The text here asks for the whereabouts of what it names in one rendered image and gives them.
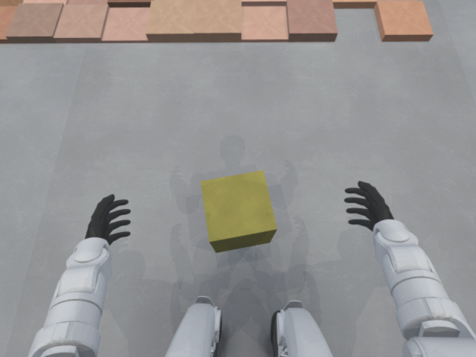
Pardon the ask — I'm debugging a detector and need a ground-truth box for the robot right shin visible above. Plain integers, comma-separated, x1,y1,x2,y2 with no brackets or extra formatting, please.
278,300,303,357

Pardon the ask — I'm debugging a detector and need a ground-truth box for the robot right forearm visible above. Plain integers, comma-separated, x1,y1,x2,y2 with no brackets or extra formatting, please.
373,219,476,341

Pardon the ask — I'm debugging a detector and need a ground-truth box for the robot left forearm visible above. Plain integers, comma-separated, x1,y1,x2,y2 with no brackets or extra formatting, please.
28,237,112,357

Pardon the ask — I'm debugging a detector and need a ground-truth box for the robot right hand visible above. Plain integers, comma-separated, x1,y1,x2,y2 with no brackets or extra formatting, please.
344,181,394,231

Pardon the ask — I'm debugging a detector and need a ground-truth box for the robot left thigh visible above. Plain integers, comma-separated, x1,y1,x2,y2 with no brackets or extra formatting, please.
165,303,221,357

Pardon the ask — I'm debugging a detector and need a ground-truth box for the robot left hand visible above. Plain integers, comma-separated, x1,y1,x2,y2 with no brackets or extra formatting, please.
85,194,131,245

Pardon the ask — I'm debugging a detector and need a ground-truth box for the robot right upper arm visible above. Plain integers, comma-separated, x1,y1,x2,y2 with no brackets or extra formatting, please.
402,337,476,357

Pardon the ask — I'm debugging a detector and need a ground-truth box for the carton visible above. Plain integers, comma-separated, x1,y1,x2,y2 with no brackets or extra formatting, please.
200,170,277,253

